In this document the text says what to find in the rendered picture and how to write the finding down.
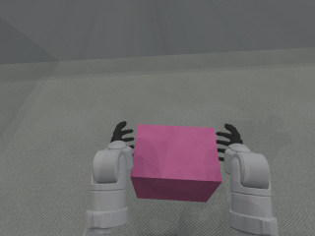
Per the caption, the carton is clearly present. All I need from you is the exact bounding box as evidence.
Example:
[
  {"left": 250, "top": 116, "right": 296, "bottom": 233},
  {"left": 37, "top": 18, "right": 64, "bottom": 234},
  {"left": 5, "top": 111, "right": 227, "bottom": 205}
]
[{"left": 130, "top": 124, "right": 222, "bottom": 203}]

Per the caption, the left robot forearm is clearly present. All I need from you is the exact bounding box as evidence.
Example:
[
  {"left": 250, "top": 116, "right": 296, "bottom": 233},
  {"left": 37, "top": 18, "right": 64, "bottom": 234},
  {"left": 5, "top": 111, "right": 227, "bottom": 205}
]
[{"left": 83, "top": 141, "right": 134, "bottom": 236}]

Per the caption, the right robot forearm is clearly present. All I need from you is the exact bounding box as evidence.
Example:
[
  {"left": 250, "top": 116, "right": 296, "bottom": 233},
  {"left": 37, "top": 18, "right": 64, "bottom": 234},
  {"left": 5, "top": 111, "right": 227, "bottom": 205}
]
[{"left": 222, "top": 143, "right": 279, "bottom": 236}]

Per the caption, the right robot hand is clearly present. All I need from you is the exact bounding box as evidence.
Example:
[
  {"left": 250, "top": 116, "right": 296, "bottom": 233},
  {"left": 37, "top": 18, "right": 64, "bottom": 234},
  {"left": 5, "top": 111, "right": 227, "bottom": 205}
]
[{"left": 216, "top": 124, "right": 243, "bottom": 161}]

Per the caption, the left robot hand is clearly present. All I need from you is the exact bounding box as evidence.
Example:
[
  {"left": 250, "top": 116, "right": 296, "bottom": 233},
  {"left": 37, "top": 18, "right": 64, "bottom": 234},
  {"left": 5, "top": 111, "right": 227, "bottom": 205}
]
[{"left": 110, "top": 121, "right": 135, "bottom": 156}]

